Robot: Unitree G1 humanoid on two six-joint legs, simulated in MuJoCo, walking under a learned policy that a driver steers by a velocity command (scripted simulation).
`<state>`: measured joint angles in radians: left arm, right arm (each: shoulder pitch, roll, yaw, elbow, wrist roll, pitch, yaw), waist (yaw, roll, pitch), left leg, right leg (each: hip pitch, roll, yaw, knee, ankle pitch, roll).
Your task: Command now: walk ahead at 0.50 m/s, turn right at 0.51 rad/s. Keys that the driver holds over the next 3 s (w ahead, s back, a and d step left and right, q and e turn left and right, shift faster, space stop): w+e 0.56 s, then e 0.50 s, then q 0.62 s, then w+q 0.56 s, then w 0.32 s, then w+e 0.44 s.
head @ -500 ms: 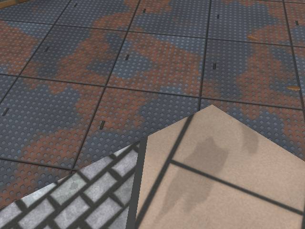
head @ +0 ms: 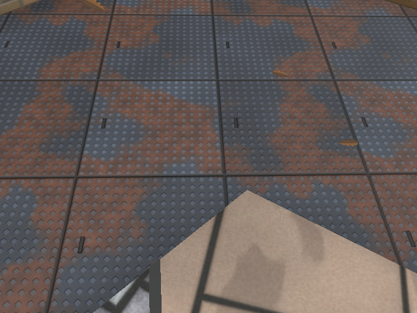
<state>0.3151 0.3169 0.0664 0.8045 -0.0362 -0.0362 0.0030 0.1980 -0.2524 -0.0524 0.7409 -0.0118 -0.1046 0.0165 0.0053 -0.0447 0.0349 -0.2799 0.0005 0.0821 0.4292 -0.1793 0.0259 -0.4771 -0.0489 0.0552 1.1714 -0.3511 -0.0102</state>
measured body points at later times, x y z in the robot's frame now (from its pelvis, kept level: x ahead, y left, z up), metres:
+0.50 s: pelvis +0.25 -0.08 -0.01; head +0.27 -0.09 +0.44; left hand +0.42 +0.15 -0.12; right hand +0.30 -0.36 -0.12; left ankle +0.24 +0.09 -0.64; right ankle +0.26 -0.14 -0.74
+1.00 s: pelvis +0.45 -0.10 +0.01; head +0.47 -0.12 +0.46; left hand +0.71 +0.06 -0.09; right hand +0.42 -0.42 -0.08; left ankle +0.57 -0.05 -0.74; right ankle +0.35 -0.19 -0.66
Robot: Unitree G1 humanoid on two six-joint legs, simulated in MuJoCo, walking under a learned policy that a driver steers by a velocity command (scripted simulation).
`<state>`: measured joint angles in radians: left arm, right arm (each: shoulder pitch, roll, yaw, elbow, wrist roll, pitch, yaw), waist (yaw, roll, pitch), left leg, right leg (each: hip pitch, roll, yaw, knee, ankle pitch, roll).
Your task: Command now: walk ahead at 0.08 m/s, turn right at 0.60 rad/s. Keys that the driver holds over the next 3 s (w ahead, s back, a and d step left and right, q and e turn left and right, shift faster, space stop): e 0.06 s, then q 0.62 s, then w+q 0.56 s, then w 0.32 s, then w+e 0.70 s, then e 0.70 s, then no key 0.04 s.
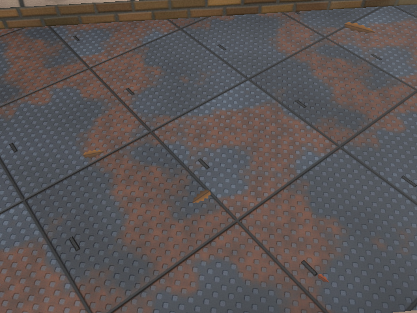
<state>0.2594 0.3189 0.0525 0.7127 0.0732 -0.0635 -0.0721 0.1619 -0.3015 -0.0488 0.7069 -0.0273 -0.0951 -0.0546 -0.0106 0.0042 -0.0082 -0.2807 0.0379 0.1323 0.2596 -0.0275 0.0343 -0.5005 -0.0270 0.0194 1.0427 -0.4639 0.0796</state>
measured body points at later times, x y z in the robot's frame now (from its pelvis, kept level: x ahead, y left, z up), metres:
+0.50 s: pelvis +0.04 -0.03 +0.00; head +0.06 -0.04 +0.45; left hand +0.15 +0.26 -0.09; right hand +0.20 -0.29 -0.11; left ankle +0.04 +0.10 -0.70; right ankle +0.02 -0.14 -0.75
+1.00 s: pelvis +0.13 +0.04 +0.00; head +0.14 +0.05 +0.45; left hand +0.18 +0.33 -0.10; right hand +0.28 -0.17 -0.11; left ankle +0.07 +0.11 -0.75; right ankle +0.25 -0.09 -0.71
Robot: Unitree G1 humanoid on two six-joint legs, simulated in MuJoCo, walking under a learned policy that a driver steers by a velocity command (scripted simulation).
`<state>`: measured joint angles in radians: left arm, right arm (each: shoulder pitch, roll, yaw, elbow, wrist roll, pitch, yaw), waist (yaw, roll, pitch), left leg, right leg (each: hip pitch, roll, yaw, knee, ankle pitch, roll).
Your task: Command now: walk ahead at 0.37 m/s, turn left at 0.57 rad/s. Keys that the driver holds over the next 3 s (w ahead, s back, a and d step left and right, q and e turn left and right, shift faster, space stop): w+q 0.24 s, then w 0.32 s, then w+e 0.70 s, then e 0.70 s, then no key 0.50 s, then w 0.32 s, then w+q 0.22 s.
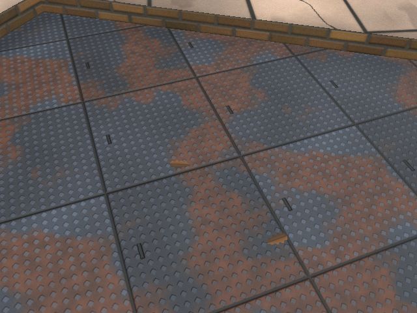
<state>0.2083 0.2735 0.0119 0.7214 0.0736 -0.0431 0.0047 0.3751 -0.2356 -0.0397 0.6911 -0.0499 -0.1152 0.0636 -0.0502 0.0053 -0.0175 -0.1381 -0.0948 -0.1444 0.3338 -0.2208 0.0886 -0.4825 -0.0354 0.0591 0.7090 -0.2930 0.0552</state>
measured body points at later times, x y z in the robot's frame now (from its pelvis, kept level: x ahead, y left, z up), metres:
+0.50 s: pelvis +0.19 +0.00 -0.01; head +0.20 +0.00 +0.44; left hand +0.10 +0.28 -0.13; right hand +0.47 -0.16 -0.09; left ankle +0.24 +0.12 -0.72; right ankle +0.10 -0.14 -0.75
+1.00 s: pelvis +0.45 +0.10 -0.07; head +0.47 +0.09 +0.38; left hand +0.67 +0.36 -0.12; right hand +0.54 -0.17 -0.19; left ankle +0.25 +0.13 -0.75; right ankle +0.62 +0.08 -0.79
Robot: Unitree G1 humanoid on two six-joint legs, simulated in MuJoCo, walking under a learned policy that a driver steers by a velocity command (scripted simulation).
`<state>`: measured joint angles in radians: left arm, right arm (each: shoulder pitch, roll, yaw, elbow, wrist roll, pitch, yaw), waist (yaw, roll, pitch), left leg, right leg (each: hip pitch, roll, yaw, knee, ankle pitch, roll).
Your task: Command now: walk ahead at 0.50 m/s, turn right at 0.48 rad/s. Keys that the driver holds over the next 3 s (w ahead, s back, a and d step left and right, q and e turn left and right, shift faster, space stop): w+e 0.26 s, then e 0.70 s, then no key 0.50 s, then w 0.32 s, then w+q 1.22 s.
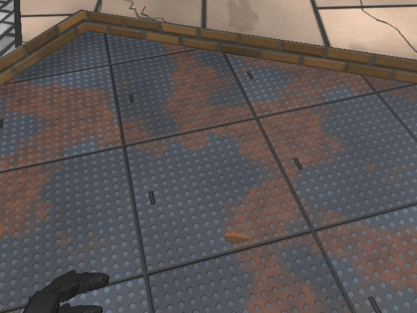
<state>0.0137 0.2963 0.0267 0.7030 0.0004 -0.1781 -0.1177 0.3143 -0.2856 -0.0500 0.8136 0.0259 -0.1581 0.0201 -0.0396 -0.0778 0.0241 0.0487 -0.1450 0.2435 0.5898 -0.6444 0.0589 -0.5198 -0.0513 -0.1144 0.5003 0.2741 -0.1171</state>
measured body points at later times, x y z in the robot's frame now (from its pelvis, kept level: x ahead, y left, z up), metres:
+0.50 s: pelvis +0.27 +0.04 -0.10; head +0.30 +0.03 +0.35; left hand +0.44 +0.29 -0.22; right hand +0.42 -0.25 -0.17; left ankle +0.43 +0.13 -0.82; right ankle +0.18 -0.03 -0.81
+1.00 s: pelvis +0.30 +0.02 -0.08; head +0.31 -0.03 +0.37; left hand +0.57 +0.18 -0.16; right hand +0.28 -0.31 -0.19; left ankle +0.41 +0.14 -0.74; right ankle +0.27 -0.07 -0.82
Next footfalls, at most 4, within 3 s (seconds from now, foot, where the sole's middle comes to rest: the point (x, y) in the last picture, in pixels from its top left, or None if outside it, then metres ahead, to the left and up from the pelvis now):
0.06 right None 0.22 -0.03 -0.86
0.48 left None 0.47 0.12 -0.86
0.84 right None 0.31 -0.09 -0.86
1.26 left None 0.44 0.10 -0.86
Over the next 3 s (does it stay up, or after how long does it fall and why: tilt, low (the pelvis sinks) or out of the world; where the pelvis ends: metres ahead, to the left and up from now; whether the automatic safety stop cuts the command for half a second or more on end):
stays up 0.96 -0.31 -0.08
